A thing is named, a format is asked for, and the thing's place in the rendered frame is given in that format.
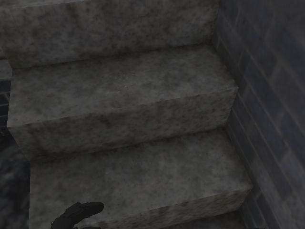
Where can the robot left hand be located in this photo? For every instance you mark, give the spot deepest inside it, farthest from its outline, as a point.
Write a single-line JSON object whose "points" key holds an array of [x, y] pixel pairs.
{"points": [[76, 213]]}

